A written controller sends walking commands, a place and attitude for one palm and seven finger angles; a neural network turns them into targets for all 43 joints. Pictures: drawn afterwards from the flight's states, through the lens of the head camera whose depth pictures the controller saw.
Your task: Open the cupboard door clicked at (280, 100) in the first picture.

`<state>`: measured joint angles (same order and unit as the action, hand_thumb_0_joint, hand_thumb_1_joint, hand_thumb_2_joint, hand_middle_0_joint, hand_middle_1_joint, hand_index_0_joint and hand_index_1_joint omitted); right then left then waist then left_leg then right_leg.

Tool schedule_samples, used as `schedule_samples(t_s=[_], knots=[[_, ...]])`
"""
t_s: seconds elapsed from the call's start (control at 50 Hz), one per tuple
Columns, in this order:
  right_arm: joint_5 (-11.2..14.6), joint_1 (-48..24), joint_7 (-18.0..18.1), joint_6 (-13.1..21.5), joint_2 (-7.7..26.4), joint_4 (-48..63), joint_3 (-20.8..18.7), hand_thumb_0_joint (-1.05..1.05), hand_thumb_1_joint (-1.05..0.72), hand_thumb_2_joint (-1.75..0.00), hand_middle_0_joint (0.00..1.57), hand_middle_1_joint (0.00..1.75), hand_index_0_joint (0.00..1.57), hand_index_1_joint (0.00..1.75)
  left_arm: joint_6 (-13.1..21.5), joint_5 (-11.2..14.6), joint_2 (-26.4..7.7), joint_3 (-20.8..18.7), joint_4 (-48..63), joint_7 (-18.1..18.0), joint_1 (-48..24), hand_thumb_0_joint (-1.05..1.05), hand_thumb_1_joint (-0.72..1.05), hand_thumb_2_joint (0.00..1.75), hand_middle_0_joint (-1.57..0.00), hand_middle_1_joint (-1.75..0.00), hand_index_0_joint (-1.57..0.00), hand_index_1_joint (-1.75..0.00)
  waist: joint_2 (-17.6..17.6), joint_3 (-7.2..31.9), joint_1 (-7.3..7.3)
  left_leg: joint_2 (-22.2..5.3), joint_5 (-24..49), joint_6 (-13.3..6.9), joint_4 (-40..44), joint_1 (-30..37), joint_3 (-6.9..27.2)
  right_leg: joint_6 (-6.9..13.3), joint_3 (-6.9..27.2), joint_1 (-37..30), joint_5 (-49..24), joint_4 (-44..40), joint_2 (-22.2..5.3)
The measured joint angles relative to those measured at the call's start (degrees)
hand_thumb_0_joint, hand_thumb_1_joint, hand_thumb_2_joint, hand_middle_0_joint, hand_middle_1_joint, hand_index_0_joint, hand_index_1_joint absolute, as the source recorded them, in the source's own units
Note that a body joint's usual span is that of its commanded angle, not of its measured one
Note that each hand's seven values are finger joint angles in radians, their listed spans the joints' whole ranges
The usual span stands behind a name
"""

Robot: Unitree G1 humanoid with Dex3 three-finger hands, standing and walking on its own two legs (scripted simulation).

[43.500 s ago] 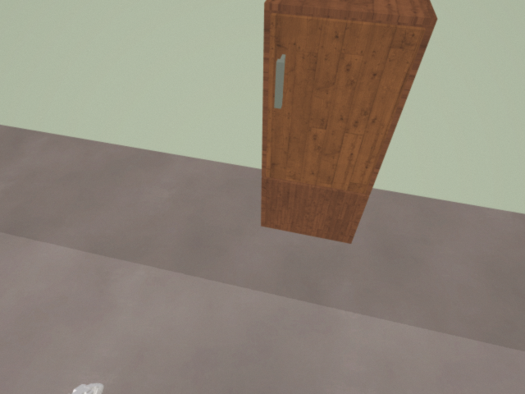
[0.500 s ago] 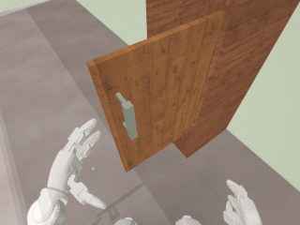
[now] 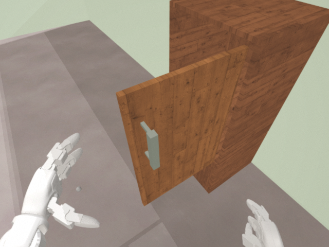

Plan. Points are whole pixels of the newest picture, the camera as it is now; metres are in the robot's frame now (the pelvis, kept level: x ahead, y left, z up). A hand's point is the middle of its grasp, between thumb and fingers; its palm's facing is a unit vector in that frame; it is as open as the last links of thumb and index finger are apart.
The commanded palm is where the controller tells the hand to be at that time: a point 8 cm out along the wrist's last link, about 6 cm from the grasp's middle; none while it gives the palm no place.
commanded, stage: draw the hand back to the body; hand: left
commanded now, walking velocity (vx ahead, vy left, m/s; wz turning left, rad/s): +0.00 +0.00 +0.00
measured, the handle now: (149, 146) +0.36 +0.08 +0.05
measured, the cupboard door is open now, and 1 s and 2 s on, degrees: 89 89 89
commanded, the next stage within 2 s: step back with the hand held close in 1.00 s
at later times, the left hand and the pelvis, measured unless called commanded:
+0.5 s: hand (37, 164) +0.22 +0.25 +0.17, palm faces +0.40 -0.82 -0.41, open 10.5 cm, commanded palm +0.17 +0.29 +0.19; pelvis +0.02 +0.01 +0.03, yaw -1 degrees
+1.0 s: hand (29, 164) +0.21 +0.26 +0.18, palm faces +0.44 -0.80 -0.40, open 7.4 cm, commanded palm +0.16 +0.29 +0.20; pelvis +0.01 +0.00 +0.04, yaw -2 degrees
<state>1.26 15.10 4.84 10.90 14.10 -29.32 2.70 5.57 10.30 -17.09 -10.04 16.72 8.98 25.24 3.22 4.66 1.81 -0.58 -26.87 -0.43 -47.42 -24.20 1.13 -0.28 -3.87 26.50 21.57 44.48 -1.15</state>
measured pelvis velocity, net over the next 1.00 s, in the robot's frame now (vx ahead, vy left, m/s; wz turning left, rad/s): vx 0.01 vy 0.00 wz -0.03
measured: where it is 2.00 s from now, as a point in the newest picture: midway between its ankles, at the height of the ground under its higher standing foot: outside the picture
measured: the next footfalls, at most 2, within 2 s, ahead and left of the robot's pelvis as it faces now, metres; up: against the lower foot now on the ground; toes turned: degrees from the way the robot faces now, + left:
none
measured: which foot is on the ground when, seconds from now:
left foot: down 0.00-1.00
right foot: down 0.00-1.00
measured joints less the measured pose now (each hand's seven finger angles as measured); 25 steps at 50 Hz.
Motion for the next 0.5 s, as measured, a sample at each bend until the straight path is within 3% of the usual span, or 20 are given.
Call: schedule_samples(t_s=[0.08, 0.16, 0.3, 0.5], knots=[[-0.7, -0.5, 0.6, -0.8, -0.6, -1.1, -0.1, 0.01, -0.9, -0.9, 0.2, 0.3, 0.2, 0.3, -2.3, -5.4, 0.8, 1.1, 3.2, -9.9, 2.7, -0.01, -0.31, 0.38, -0.16, -0.3, -0.16, -0.3, 0.0, -1.2, 0.3, 0.2, 2.1, -0.2, 5.0, 4.4, -0.4, -0.2, 0.4, -4.3, -2.0, -4.8, -0.1], [-1.2, -1.0, 0.9, -1.1, -0.9, -2.9, 0.2, 0.01, -0.9, -0.9, 0.2, 0.3, 0.2, 0.3, -2.8, -7.9, 1.0, 1.6, 3.9, -14.1, 3.7, -0.01, -0.19, 0.43, -0.17, -0.3, -0.16, -0.3, 0.1, -2.5, 0.9, 0.6, 4.0, -0.5, 9.7, 8.8, -0.7, -0.5, 0.6, -8.4, -3.7, -9.1, -0.4], [-1.7, -2.2, 0.5, -1.5, -1.4, -5.7, 0.4, 0.01, -0.9, -0.9, 0.2, 0.3, 0.2, 0.3, -2.8, -9.1, 0.3, -0.7, 3.3, -16.2, 2.1, -0.01, 0.05, 0.53, -0.18, -0.3, -0.17, -0.3, 0.4, -4.4, 1.6, 1.0, 6.6, -0.7, 16.5, 15.2, -1.2, -0.8, 1.0, -14.4, -5.9, -15.0, -0.6], [-2.1, -3.7, -0.7, -2.6, -1.4, -7.0, -0.5, 0.01, -0.9, -0.9, 0.2, 0.3, 0.2, 0.3, -1.8, -8.8, -1.0, -5.4, 4.6, -15.7, 1.8, 0.0, 0.39, 0.68, -0.19, -0.3, -0.19, -0.3, 0.8, -5.3, 2.04, 0.7, 8.8, -0.5, 22.3, 20.5, -1.8, -0.7, 1.5, -19.3, -8.0, -20.3, -0.1]])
